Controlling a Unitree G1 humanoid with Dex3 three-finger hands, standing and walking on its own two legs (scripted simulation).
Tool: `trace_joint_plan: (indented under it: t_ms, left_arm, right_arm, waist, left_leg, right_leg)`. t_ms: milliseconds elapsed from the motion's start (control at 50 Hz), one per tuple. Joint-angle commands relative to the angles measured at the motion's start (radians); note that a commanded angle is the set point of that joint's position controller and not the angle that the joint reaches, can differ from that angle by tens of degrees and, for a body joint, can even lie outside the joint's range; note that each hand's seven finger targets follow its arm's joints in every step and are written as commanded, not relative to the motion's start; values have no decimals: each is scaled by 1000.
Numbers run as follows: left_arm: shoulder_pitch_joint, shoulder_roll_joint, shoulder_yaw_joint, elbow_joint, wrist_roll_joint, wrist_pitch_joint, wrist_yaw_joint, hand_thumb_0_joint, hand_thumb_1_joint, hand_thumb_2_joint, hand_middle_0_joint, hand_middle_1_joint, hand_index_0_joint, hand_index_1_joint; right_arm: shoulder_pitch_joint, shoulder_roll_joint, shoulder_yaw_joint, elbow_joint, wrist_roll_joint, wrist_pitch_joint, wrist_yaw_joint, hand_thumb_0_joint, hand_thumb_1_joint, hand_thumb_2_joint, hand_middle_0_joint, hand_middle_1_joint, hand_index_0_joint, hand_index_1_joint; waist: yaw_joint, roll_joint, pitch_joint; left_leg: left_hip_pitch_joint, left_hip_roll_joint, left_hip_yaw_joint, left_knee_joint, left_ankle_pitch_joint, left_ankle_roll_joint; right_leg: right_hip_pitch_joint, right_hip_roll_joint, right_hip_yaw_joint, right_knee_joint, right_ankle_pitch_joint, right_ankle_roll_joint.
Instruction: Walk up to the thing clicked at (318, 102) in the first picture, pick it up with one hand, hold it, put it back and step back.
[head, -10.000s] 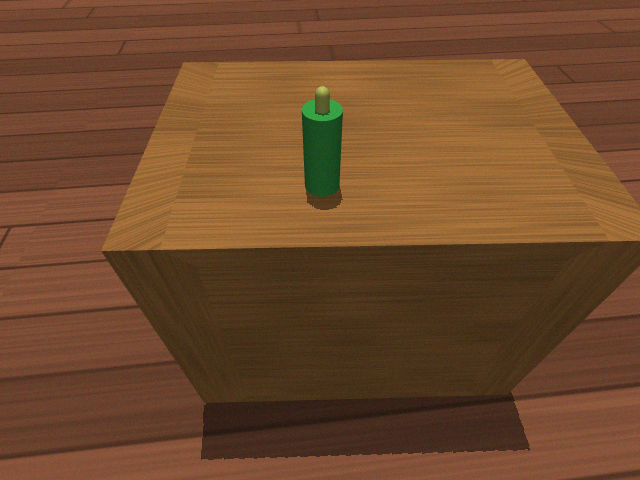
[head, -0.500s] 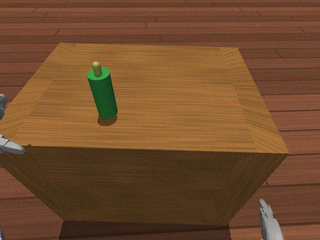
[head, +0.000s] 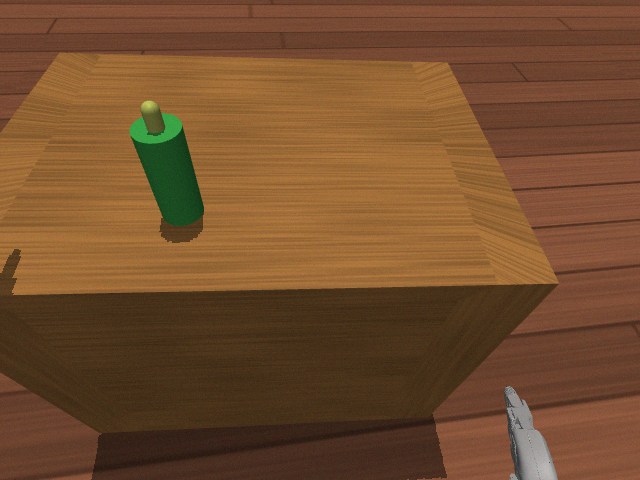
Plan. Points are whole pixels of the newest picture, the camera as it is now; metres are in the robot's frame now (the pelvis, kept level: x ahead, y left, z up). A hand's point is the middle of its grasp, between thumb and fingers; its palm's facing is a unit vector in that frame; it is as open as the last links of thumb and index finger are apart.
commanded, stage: go down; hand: left
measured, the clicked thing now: (167, 163) +0.53 +0.20 +0.08
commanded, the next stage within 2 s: approach in 1.46 s
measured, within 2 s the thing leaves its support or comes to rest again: neither
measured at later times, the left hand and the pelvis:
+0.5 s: hand out of the picture +0.40 +0.37 +0.17, palm faces +0.16 -0.99 +0.01, open 17.6 cm; pelvis +0.02 +0.00 +0.00, yaw +0 degrees
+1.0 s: hand out of the picture +0.42 +0.38 +0.17, palm faces +0.18 -0.98 +0.01, open 17.6 cm; pelvis +0.00 +0.01 -0.01, yaw +0 degrees
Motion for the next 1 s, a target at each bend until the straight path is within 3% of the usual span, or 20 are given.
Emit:
trace_joint_plan:
  t_ms: [0, 80, 100, 160, 200, 220, 260, 280, 340, 420, 440, 460, 520, 580, 640, 720, 860, 900, 940, 980]
  left_arm:
    - [-371, 418, 59, -240, -37, -65, -7, 0, -589, 79, -41, -44, -41, -50]
    - [-344, 403, 63, -229, -42, -61, -15, 0, -561, 82, -35, -38, -36, -44]
    - [-333, 381, 52, -216, -46, -56, -18, 0, -563, 85, -35, -35, -34, -42]
    - [-330, 394, 61, -204, -50, -47, -23, 0, -591, 82, -37, -40, -39, -45]
    - [-334, 373, 47, -207, -49, -43, -21, 0, -601, 75, -41, -36, -42, -42]
    - [-329, 385, 62, -206, -48, -40, -22, 0, -610, 74, -40, -33, -40, -40]
    - [-347, 391, 64, -218, -47, -40, -21, 0, -611, 88, -37, -41, -36, -50]
    - [-353, 406, 70, -231, -44, -41, -24, 0, -611, 87, -38, -40, -36, -50]
    - [-380, 437, 84, -249, -35, -45, -21, 0, -599, 95, -36, -38, -31, -50]
    - [-402, 450, 88, -236, -28, -49, -30, 0, -564, 90, -33, -36, -31, -44]
    - [-404, 472, 97, -217, -23, -50, -32, 0, -562, 85, -34, -34, -33, -42]
    - [-389, 457, 88, -190, -25, -46, -32, 0, -559, 92, -34, -37, -30, -47]
    - [-378, 478, 88, -137, -19, -36, -40, 0, -550, 90, -35, -37, -33, -45]
    - [-424, 479, 67, -132, -9, -41, -47, 0, -584, 74, -42, -36, -40, -44]
    - [-456, 495, 71, -124, -17, -52, -44, 0, -577, 74, -39, -44, -40, -48]
    - [-526, 515, 70, -122, -11, -65, -36, 0, -594, 68, -43, -44, -44, -48]
    - [-544, 529, 53, -65, 7, -62, -22, 0, -587, 71, -45, -46, -48, -50]
    - [-553, 530, 45, -69, 10, -65, -22, 0, -577, 77, -46, -52, -49, -55]
    - [-543, 555, 60, -56, 19, -60, -14, 0, -565, 73, -46, -43, -45, -48]
    - [-546, 553, 58, -52, 19, -60, -20, 0, -570, 79, -47, -46, -45, -52]
  right_arm:
    - [-107, -152, -62, -129, -3, -61, -17, 0, 553, -49, 49, 50, 49, 50]
    - [-64, -160, -75, -94, -3, -55, -17, 0, 549, -50, 49, 50, 49, 50]
    - [-71, -141, -54, -111, -2, -55, -13, 0, 553, -50, 49, 50, 49, 50]
    - [-53, -178, -91, -98, -2, -53, -14, 0, 549, -50, 49, 50, 49, 50]
    - [-64, -135, -50, -121, -2, -51, -6, 0, 553, -48, 49, 50, 49, 50]
    - [-46, -174, -84, -117, -3, -50, -10, 0, 547, -50, 49, 50, 49, 50]
    - [-31, -170, -80, -121, -6, -50, -5, 0, 549, -51, 49, 50, 49, 50]
    - [-24, -152, -64, -113, -6, -46, -1, 0, 549, -51, 49, 50, 49, 50]
    - [-55, -177, -86, -136, -9, -50, -2, 0, 547, -52, 49, 50, 49, 50]
    - [-69, -129, -47, -135, -9, -49, 1, 0, 548, -52, 49, 50, 49, 50]
    - [-59, -153, -69, -130, -9, -46, -2, 0, 543, -53, 49, 50, 49, 50]
    - [-67, -138, -54, -132, -9, -45, 0, 0, 544, -53, 49, 50, 49, 50]
    - [-42, -160, -71, -156, -8, -39, -2, 0, 550, -51, 49, 50, 49, 50]
    - [-51, -145, -51, -170, -9, -37, 1, 0, 544, -52, 49, 50, 49, 50]
    - [-68, -164, -67, -186, -8, -41, -4, 0, 550, -50, 49, 50, 49, 50]
    - [-91, -185, -76, -228, -10, -52, -9, 0, 550, -50, 49, 50, 49, 50]
    - [-40, -177, -68, -208, -7, -44, -18, 0, 558, -48, 49, 50, 49, 50]
    - [-30, -157, -52, -201, -6, -43, -14, 0, 558, -48, 49, 50, 49, 50]
    - [-29, -191, -72, -252, -7, -49, -16, 0, 555, -49, 49, 50, 49, 50]
    - [-18, -157, -45, -232, -7, -40, -10, 0, 552, -50, 49, 50, 49, 50]
  waist:
    - [37, 207, -321]
    - [20, 199, -331]
    - [18, 180, -320]
    - [7, 157, -322]
    - [20, 164, -319]
    - [14, 151, -337]
    - [9, 171, -364]
    - [23, 194, -374]
    - [20, 192, -380]
    - [19, 203, -360]
    - [11, 189, -353]
    - [20, 179, -332]
    - [1, 154, -323]
    - [1, 186, -319]
    - [-2, 163, -298]
    - [-13, 192, -361]
    - [-22, 198, -364]
    - [-23, 217, -365]
    - [-27, 183, -381]
    - [-20, 209, -388]
  left_leg:
    - [235, -24, 21, -39, 327, 16]
    - [267, -5, 7, -21, 435, 9]
    - [270, -7, 10, -16, 450, 13]
    - [255, -7, 11, -2, 489, 17]
    - [256, -16, 19, 7, 487, 22]
    - [274, -8, 13, 9, 514, 18]
    - [295, -3, 8, 21, 566, 16]
    - [298, -2, 6, 27, 612, 13]
    - [296, -8, 12, 41, 629, 16]
    - [265, -17, 17, 35, 547, 20]
    - [244, -16, 13, 34, 527, 22]
    - [222, -21, 18, 30, 492, 24]
    - [174, -31, 28, 31, 433, 33]
    - [192, -23, 20, 29, 394, 27]
    - [138, -33, 28, 23, 278, 34]
    - [168, -20, 14, 35, 276, 27]
    - [129, -23, 16, 56, 238, 29]
    - [133, -23, 19, 69, 263, 27]
    - [133, -19, 15, 77, 287, 29]
    - [132, -17, 13, 88, 335, 27]
  right_leg:
    - [55, 22, -44, -44, 247, -40]
    - [20, 33, -55, -24, 282, -44]
    - [22, 32, -55, -27, 294, -42]
    - [20, 29, -52, -14, 336, -37]
    - [26, 25, -49, -16, 346, -35]
    - [17, 28, -53, -8, 349, -36]
    - [9, 28, -54, 1, 367, -37]
    - [21, 27, -55, 4, 387, -38]
    - [32, 22, -45, 9, 420, -34]
    - [34, 18, -42, 4, 392, -32]
    - [21, 20, -41, 6, 378, -32]
    - [32, 19, -42, 6, 366, -33]
    - [40, 13, -32, 7, 369, -29]
    - [-17, 20, -40, 8, 297, -36]
    - [-16, 17, -34, 4, 230, -31]
    - [-46, 23, -40, 25, 200, -38]
    - [-68, 21, -35, 41, 179, -37]
    - [-80, 22, -35, 48, 194, -37]
    - [-70, 26, -38, 55, 210, -37]
    - [-77, 25, -38, 63, 236, -39]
